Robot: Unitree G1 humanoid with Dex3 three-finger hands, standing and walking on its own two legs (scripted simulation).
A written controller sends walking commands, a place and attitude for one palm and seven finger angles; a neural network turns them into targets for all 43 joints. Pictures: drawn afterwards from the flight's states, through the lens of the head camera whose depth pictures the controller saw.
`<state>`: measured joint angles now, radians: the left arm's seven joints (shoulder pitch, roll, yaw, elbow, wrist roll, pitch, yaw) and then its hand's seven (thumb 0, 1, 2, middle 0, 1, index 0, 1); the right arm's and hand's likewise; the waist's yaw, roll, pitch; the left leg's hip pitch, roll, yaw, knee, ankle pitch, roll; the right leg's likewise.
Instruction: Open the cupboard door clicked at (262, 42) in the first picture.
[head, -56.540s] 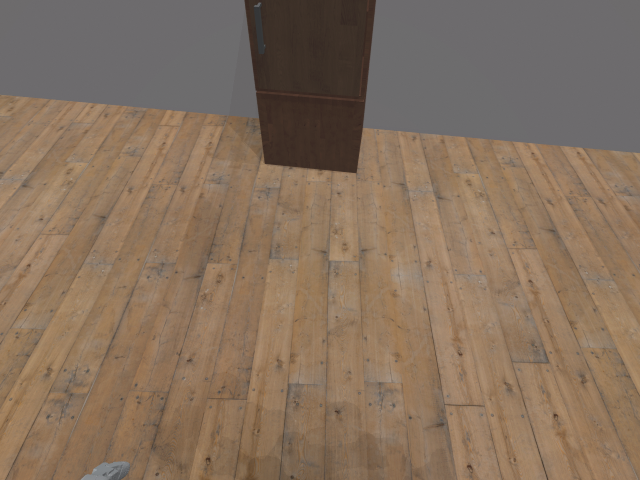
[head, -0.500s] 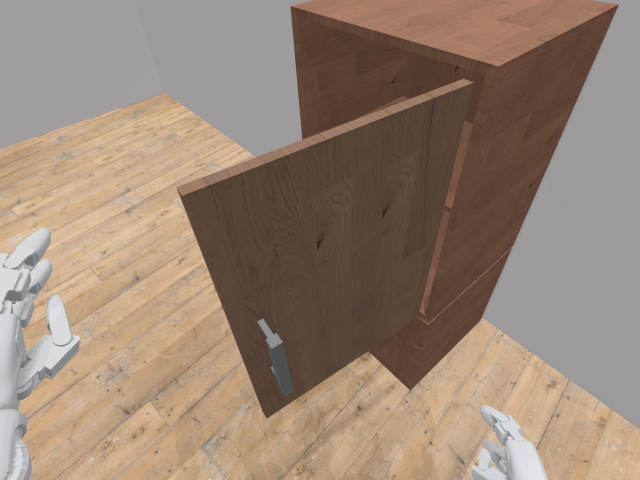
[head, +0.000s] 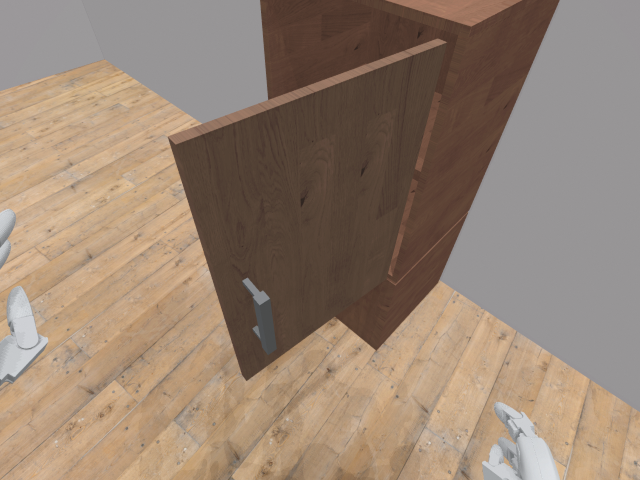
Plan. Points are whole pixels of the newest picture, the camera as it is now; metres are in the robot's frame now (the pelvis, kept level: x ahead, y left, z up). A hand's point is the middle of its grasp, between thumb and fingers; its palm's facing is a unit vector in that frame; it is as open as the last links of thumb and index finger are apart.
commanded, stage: step back with the hand held close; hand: left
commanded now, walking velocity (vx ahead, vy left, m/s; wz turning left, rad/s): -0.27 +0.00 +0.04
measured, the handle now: (259, 317) +0.38 +0.12 -0.09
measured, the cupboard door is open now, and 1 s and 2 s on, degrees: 83 83 83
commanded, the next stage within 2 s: stop stepping back and stand still in 0.86 s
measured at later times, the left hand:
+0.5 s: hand out of the picture +0.13 +0.28 +0.17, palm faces +0.51 -0.72 -0.47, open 7.4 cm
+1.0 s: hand out of the picture +0.06 +0.22 +0.16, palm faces +0.29 -0.78 -0.55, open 7.4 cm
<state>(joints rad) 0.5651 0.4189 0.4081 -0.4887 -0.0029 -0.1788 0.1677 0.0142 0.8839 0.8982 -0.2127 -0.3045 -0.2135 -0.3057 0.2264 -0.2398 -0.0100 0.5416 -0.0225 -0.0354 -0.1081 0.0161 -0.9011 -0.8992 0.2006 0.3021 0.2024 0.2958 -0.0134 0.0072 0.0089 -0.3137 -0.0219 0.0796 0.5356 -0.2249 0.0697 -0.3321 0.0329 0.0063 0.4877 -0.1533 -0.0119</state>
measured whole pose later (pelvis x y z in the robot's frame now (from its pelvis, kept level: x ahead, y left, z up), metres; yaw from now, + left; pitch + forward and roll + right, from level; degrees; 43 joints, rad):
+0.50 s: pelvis -0.06 +0.00 -0.01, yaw +3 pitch +1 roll -3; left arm 0.54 0.43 0.46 -0.50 0.00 -0.22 0.20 0.01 0.88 0.90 -0.21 -0.30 -0.21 -0.31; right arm 0.22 -0.18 -0.01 0.63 -0.05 -0.12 -0.09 0.02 -0.90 -0.90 0.20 0.30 0.20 0.30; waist -0.01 0.01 0.00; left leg -0.45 0.01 0.05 0.55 -0.12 0.07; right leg -0.34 0.11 0.05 0.90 -0.46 0.00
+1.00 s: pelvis -0.15 -0.04 +0.01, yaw -4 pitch +3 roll +1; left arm 0.65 0.50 0.45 -0.53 -0.04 -0.21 0.13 0.01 0.88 0.90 -0.21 -0.30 -0.22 -0.31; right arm 0.22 -0.24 -0.03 0.63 -0.01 -0.06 -0.06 0.02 -0.90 -0.90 0.20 0.30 0.20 0.30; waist 0.02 -0.08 -0.02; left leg -0.56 -0.02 0.04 0.84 -0.37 -0.02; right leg -0.19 0.03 0.02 0.45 -0.30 -0.05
